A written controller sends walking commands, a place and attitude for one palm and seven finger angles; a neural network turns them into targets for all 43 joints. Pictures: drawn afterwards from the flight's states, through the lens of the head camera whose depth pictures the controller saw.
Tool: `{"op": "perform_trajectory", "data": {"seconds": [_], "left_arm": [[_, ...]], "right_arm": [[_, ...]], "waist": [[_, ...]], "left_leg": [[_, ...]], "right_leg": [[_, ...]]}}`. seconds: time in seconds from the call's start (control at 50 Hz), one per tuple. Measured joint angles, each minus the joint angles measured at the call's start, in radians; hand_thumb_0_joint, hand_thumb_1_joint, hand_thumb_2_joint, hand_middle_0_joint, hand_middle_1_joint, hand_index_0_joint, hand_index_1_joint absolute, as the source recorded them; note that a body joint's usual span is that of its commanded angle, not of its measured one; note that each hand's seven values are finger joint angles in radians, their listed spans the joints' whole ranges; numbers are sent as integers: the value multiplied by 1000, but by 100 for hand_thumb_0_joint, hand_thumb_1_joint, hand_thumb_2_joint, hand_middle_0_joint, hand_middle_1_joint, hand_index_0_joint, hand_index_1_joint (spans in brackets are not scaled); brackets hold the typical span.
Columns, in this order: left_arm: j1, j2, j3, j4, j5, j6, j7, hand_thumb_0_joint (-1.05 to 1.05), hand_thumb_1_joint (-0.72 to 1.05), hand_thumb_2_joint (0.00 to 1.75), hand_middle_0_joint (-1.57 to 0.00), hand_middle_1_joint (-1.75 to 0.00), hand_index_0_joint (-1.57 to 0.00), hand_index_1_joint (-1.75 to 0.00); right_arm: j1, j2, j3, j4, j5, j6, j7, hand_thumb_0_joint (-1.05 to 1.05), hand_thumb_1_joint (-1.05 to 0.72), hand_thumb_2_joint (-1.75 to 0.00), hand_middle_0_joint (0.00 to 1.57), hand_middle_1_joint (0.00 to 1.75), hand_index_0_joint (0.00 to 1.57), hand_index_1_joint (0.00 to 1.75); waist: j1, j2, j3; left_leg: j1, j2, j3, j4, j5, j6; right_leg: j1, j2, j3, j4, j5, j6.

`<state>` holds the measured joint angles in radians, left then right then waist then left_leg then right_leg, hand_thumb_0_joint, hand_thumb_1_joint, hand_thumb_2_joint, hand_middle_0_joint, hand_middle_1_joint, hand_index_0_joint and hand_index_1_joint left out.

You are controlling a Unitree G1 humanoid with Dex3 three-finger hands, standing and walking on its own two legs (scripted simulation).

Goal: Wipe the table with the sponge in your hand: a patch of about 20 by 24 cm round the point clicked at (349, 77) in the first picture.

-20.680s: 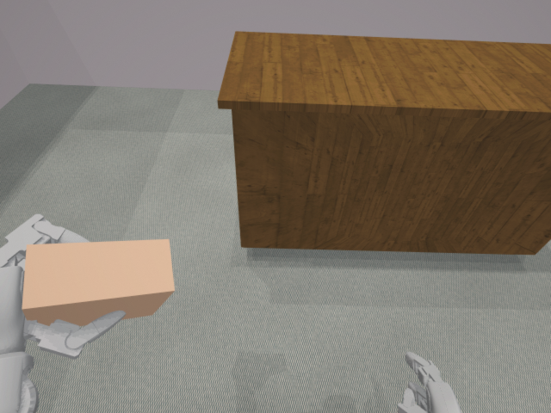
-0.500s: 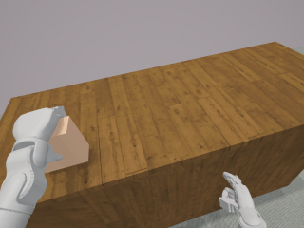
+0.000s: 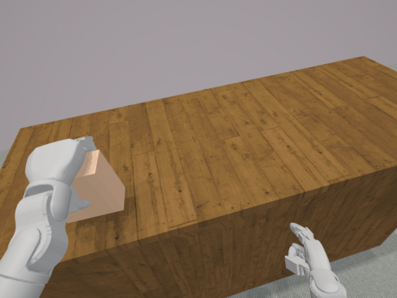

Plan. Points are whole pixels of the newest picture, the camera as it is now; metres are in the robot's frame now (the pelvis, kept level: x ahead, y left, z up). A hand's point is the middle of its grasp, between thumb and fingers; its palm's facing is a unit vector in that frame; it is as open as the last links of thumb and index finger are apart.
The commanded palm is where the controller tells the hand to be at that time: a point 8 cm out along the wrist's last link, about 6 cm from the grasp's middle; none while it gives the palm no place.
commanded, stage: move the sponge above the wiping area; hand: left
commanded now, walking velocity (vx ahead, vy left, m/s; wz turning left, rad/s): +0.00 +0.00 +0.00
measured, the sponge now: (88, 194) +0.25 +0.29 +0.10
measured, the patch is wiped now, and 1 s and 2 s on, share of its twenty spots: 0.00 0.00 0.00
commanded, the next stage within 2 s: lower the sponge onto the table in 0.44 s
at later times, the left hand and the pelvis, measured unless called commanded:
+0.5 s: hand (72, 180) +0.24 +0.28 +0.16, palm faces +0.14 -0.06 -0.99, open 10.0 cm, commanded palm +0.20 +0.28 +0.23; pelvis +0.00 -0.01 +0.00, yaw +0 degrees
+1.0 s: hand (68, 181) +0.24 +0.29 +0.16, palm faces +0.14 -0.06 -0.99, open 10.0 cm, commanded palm +0.20 +0.28 +0.22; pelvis -0.01 -0.01 +0.00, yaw +0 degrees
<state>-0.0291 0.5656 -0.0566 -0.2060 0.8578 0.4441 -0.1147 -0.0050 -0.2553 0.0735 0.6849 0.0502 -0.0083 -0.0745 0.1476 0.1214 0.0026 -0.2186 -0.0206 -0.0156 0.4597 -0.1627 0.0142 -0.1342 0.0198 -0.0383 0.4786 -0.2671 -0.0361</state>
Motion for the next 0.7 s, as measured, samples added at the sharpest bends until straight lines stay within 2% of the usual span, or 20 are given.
{"op": "perform_trajectory", "data": {"seconds": [0.26,0.44,0.52,0.7], "left_arm": [[-14,17,22,28,-8,18,-15,0,-50,103,-73,-133,-75,-133],[38,14,26,-37,-18,-22,-13,-1,-50,103,-73,-133,-75,-133],[21,18,23,-12,-19,-17,2,0,-50,103,-73,-133,-75,-133],[-3,22,28,16,-15,-2,-21,-1,-50,103,-73,-133,-75,-133]], "right_arm": [[-5,0,7,-1,4,-1,-2,1,-91,-90,20,30,20,30],[4,-9,-3,-7,-2,-12,1,1,-91,-90,20,30,20,30],[1,-7,-2,0,-1,-9,-3,1,-91,-90,20,30,20,30],[-3,-5,1,-2,2,-16,-7,1,-91,-90,20,30,20,30]], "waist": [[-1,4,-7],[6,8,-6],[10,7,-8],[5,10,-7]], "left_leg": [[-7,9,-4,9,-2,-8],[-2,10,-7,15,-7,-11],[-1,11,-11,14,-5,-14],[-2,13,-13,14,0,-16]], "right_leg": [[-7,9,-2,9,-2,-8],[-1,11,-5,13,-7,-12],[1,12,-8,13,-6,-13],[0,15,-11,13,-3,-16]]}}
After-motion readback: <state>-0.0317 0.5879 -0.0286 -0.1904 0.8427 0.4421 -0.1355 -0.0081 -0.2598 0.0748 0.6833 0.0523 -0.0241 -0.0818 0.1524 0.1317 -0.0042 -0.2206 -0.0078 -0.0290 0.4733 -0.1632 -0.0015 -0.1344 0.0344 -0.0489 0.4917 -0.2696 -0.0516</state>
